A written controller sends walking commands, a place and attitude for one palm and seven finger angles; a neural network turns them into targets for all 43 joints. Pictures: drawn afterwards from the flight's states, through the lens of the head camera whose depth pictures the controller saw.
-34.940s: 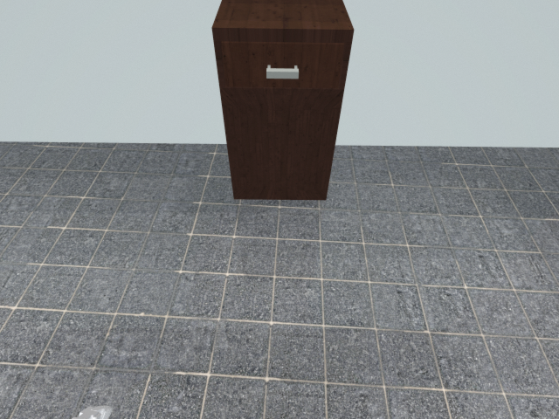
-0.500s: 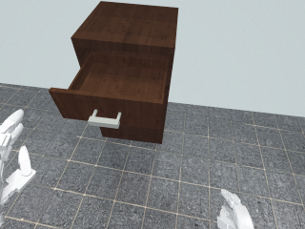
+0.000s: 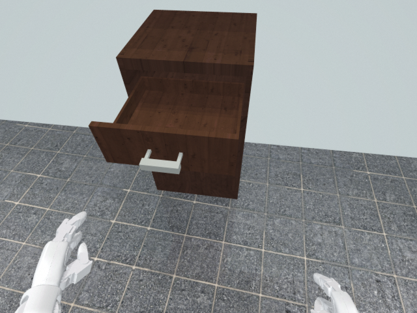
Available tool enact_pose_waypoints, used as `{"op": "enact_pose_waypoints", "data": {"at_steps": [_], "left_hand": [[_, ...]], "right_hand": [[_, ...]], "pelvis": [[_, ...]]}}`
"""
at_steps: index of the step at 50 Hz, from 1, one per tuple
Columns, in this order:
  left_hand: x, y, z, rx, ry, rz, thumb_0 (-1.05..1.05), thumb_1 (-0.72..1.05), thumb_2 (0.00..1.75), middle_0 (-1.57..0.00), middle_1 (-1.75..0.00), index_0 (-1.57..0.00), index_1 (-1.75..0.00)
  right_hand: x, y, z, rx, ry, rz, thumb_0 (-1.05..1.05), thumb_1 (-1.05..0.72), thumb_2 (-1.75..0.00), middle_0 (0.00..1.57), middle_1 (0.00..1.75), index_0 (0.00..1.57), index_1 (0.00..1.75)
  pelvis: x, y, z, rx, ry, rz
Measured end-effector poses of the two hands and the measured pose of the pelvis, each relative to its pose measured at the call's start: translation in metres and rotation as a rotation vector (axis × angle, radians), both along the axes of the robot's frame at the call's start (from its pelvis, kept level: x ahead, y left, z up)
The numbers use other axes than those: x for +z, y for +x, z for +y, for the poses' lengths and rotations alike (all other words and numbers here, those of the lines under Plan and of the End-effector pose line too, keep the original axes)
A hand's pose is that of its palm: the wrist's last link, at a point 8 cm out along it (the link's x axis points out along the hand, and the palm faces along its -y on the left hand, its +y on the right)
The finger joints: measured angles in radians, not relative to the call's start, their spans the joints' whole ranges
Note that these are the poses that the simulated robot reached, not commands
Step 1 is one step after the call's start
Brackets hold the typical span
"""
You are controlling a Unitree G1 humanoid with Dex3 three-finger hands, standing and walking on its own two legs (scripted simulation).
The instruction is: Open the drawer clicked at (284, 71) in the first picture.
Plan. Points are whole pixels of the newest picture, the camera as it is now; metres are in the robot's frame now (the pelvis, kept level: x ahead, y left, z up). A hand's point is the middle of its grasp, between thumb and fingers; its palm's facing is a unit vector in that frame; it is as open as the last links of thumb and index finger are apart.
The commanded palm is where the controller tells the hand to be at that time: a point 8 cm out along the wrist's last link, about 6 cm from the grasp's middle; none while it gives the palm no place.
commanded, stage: let the arm hang, fingers relaxed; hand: left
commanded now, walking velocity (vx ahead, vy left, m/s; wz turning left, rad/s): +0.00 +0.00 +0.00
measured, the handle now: (162, 160) +0.52 +0.17 -0.08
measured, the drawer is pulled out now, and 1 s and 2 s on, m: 0.30 0.30 0.30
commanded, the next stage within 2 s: look to check the result in 0.98 s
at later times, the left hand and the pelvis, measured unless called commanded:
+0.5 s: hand out of the picture -0.05 +0.17 -0.16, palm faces -0.01 -0.98 -0.22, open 7.3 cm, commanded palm none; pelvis +0.00 -0.01 +0.01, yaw -2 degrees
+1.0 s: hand out of the picture +0.01 +0.14 -0.17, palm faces +0.00 -0.98 -0.19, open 7.4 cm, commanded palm none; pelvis +0.01 -0.02 +0.01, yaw -2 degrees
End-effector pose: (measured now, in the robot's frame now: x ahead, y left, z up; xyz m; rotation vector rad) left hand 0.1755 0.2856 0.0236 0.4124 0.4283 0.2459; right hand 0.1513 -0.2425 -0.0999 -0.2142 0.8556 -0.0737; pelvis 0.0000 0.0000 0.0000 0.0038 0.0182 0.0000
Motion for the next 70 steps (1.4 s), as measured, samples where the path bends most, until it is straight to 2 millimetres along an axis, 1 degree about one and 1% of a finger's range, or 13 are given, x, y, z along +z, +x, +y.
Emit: {"op": "enact_pose_waypoints", "data": {"at_steps": [2, 4, 7, 8, 10, 14, 17, 20, 26, 36, 40, 54, 70], "left_hand": [[-0.06, -0.02, -0.01, 0.048, -0.087, 0.252, 0.0, 0.9, 0.9, -0.19, -0.3, -0.2, -0.3], [-0.108, -0.05, -0.03, 0.059, -0.168, 0.471, 0.01, 0.9, 0.9, -0.19, -0.3, -0.19, -0.3], [-0.151, -0.102, -0.066, 0.049, -0.28, 0.726, 0.01, 0.91, 0.9, -0.19, -0.3, -0.19, -0.3], [-0.159, -0.118, -0.074, 0.068, -0.307, 0.781, 0.01, 0.92, 0.9, -0.2, -0.3, -0.2, -0.3], [-0.166, -0.144, -0.073, 0.122, -0.318, 0.852, 0.0, 0.98, 0.9, -0.2, -0.3, -0.2, -0.3], [-0.167, -0.188, -0.069, 0.172, -0.326, 0.974, 0.0, 0.99, 0.9, -0.2, -0.3, -0.2, -0.3], [-0.162, -0.211, -0.066, 0.205, -0.315, 1.038, 0.0, 0.97, 0.9, -0.2, -0.3, -0.2, -0.3], [-0.157, -0.224, -0.064, 0.226, -0.3, 1.077, 0.0, 0.94, 0.9, -0.2, -0.3, -0.2, -0.3], [-0.154, -0.221, -0.068, 0.23, -0.285, 1.071, 0.0, 0.92, 0.9, -0.2, -0.3, -0.2, -0.3], [-0.159, -0.175, -0.089, 0.167, -0.313, 0.945, 0.0, 0.91, 0.9, -0.2, -0.3, -0.2, -0.3], [-0.16, -0.167, -0.089, 0.162, -0.304, 0.933, 0.02, 0.93, 0.9, -0.2, -0.3, -0.2, -0.3], [-0.16, -0.17, -0.097, 0.179, -0.323, 0.96, 0.0, 0.91, 0.9, -0.2, -0.3, -0.2, -0.3], [-0.158, -0.165, -0.106, 0.189, -0.318, 0.972, 0.0, 0.91, 0.9, -0.2, -0.3, -0.2, -0.3]], "right_hand": [[-0.009, -0.016, -0.003, -0.024, -0.002, 0.056, 0.01, -0.91, -0.9, 0.2, 0.3, 0.2, 0.3], [-0.013, -0.038, -0.005, -0.056, -0.008, 0.121, 0.01, -0.91, -0.9, 0.2, 0.3, 0.2, 0.3], [-0.018, -0.077, -0.008, -0.105, -0.024, 0.244, 0.01, -0.91, -0.9, 0.2, 0.3, 0.2, 0.3], [-0.019, -0.091, -0.008, -0.118, -0.029, 0.292, 0.01, -0.91, -0.9, 0.2, 0.3, 0.2, 0.3], [-0.021, -0.12, -0.007, -0.136, -0.036, 0.392, 0.01, -0.91, -0.9, 0.2, 0.3, 0.2, 0.3], [-0.024, -0.168, -0.003, -0.168, -0.031, 0.56, 0.01, -0.91, -0.9, 0.2, 0.3, 0.2, 0.3], [-0.027, -0.193, 0.004, -0.188, -0.011, 0.637, 0.01, -0.91, -0.9, 0.2, 0.3, 0.2, 0.3], [-0.03, -0.208, 0.013, -0.202, 0.018, 0.677, 0.01, -0.91, -0.9, 0.2, 0.3, 0.2, 0.3], [-0.039, -0.212, 0.03, -0.21, 0.077, 0.675, 0.01, -0.91, -0.9, 0.2, 0.3, 0.2, 0.3], [-0.045, -0.186, 0.041, -0.207, 0.124, 0.586, 0.0, -0.91, -0.9, 0.2, 0.3, 0.2, 0.3], [-0.044, -0.178, 0.037, -0.212, 0.118, 0.564, 0.01, -0.91, -0.9, 0.2, 0.3, 0.2, 0.3], [-0.04, -0.179, 0.017, -0.22, 0.074, 0.6, 0.0, -0.91, -0.9, 0.2, 0.3, 0.2, 0.3], [-0.043, -0.168, 0.015, -0.212, 0.092, 0.602, 0.0, -0.91, -0.9, 0.2, 0.3, 0.2, 0.3]], "pelvis": [[-0.002, -0.002, -0.001, -0.01, 0.005, -0.013], [-0.001, -0.003, -0.003, -0.021, 0.006, -0.028], [0.001, -0.003, -0.006, -0.033, 0.003, -0.042], [0.003, -0.003, -0.007, -0.033, 0.0, -0.044], [0.005, -0.003, -0.01, -0.03, -0.004, -0.047], [0.008, -0.001, -0.012, -0.024, -0.01, -0.048], [0.009, -0.001, -0.012, -0.022, -0.011, -0.05], [0.009, 0.0, -0.011, -0.024, -0.01, -0.052], [0.009, 0.001, -0.011, -0.031, -0.006, -0.053], [0.009, 0.004, -0.015, -0.039, 0.0, -0.054], [0.008, 0.006, -0.018, -0.041, 0.0, -0.054], [0.009, 0.013, -0.024, -0.034, 0.0, -0.049], [0.009, 0.02, -0.032, -0.034, 0.002, -0.045]]}}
